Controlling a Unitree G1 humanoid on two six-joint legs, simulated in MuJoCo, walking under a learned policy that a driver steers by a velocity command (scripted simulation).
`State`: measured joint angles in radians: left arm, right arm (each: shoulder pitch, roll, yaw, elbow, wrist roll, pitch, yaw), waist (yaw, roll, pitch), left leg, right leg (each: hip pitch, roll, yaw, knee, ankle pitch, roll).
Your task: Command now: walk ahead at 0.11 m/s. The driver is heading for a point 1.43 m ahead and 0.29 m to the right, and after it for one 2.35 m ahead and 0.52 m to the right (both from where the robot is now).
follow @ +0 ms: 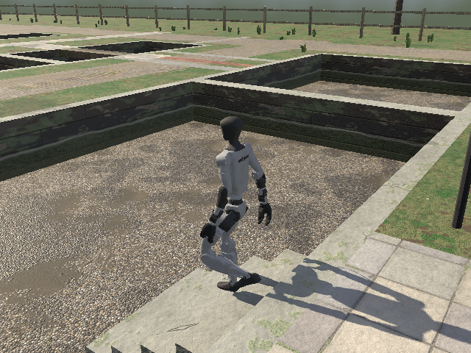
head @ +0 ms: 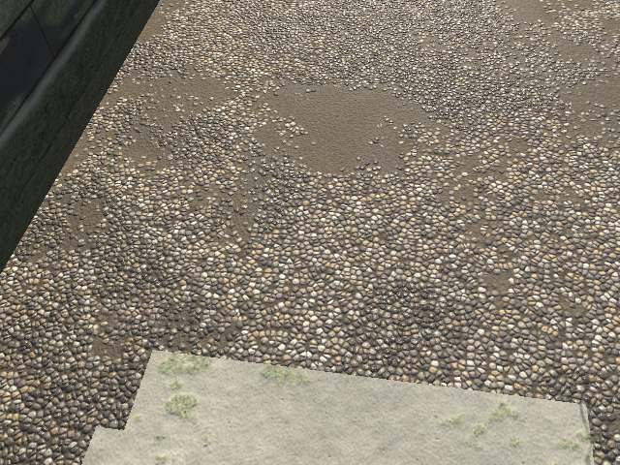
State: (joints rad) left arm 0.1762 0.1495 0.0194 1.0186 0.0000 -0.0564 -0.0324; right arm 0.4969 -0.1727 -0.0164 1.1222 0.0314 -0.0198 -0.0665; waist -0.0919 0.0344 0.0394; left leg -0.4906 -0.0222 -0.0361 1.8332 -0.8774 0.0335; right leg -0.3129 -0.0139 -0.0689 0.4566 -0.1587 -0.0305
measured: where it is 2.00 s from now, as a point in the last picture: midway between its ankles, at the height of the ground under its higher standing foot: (312, 408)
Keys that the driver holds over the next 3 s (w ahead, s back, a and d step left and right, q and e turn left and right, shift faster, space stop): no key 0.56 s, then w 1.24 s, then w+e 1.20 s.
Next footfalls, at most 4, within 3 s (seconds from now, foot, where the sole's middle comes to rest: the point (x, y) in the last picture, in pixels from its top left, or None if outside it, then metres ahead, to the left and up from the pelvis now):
0.24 left None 0.15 0.11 -0.78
1.26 right None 0.39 -0.09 -0.95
1.80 left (267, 410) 0.73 0.14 -1.12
2.36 right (345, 318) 1.09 -0.12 -1.29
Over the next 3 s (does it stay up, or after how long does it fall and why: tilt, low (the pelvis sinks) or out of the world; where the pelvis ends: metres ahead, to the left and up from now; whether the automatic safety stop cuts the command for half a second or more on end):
stays up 1.30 -0.03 -0.51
